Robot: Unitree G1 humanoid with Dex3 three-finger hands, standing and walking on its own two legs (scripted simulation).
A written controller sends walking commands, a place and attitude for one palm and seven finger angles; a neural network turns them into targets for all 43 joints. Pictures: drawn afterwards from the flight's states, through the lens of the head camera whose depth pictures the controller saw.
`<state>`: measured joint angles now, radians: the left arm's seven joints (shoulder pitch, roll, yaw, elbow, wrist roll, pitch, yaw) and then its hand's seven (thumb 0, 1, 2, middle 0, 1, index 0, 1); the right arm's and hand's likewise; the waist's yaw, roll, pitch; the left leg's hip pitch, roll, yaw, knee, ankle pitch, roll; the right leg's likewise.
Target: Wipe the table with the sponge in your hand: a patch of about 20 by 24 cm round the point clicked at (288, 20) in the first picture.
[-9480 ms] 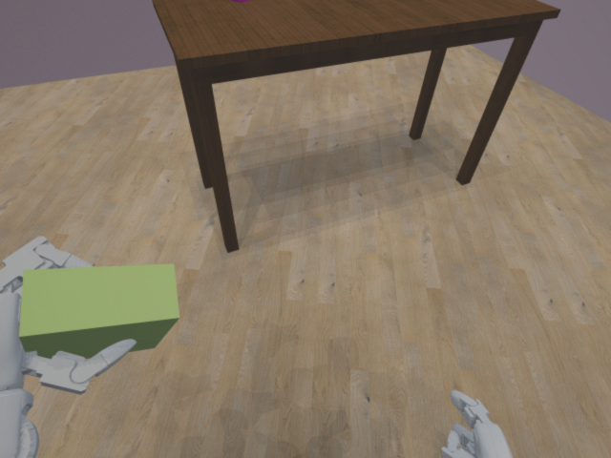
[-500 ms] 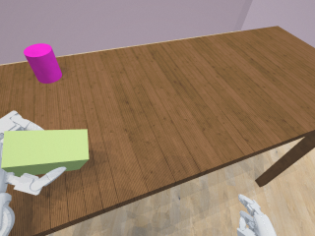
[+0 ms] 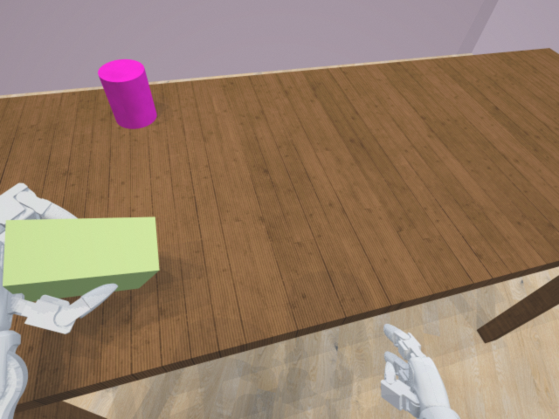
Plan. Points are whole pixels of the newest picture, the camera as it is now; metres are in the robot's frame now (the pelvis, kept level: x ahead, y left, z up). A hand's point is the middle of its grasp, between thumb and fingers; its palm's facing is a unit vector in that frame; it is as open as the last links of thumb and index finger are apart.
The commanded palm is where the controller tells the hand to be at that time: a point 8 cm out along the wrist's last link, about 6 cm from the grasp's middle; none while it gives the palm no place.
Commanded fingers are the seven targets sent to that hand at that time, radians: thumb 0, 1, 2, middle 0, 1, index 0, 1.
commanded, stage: look again from close up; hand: left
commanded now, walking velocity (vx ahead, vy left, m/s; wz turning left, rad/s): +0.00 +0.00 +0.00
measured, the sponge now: (107, 260) +0.24 +0.22 +0.15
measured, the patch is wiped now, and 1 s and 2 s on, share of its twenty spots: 0.00 0.00 0.00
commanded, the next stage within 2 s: shuffle to correct the standing spot in 0.32 s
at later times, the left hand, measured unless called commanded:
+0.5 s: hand (95, 272) +0.22 +0.21 +0.17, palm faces +0.41 -0.85 -0.34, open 9.6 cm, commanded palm +0.16 +0.25 +0.18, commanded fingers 0.00 0.10 1.30 -1.20 -1.60 -1.20 -1.60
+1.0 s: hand (164, 267) +0.23 +0.15 +0.17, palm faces +0.32 -0.87 -0.38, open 9.6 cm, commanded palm +0.17 +0.20 +0.18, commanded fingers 0.00 0.10 1.30 -1.20 -1.60 -1.20 -1.60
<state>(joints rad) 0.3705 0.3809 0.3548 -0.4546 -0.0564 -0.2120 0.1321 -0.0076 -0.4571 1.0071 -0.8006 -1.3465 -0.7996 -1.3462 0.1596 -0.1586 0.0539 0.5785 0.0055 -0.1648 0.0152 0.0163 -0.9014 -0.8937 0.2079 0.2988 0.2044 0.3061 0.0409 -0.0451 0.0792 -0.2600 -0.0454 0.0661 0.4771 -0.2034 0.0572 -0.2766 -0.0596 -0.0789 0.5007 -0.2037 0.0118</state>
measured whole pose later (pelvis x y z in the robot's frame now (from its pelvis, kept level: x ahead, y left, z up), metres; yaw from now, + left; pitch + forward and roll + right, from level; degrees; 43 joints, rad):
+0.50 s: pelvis +0.00 -0.03 +0.00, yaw -1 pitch -2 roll -1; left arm 0.45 0.34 0.35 -0.47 -0.06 -0.13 0.15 -0.01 -0.46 1.01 -0.80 -1.35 -0.80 -1.35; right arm 0.21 -0.24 0.01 0.58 0.03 -0.11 -0.05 0.02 -0.90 -0.89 0.20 0.30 0.20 0.30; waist 0.00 0.00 0.03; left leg -0.25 0.02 0.05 0.49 -0.21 0.01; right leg -0.23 0.01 -0.10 0.44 -0.17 -0.04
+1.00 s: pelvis +0.00 -0.07 +0.00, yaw -3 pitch -1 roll +0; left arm 0.48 0.37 0.36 -0.54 -0.10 -0.10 0.12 -0.01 -0.46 1.01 -0.80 -1.35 -0.80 -1.35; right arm 0.19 -0.21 0.02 0.54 0.02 -0.08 -0.04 0.02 -0.90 -0.89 0.21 0.30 0.20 0.30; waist -0.01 0.01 0.05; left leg -0.27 0.09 0.06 0.53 -0.23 -0.04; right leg -0.28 0.08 -0.09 0.49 -0.20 -0.10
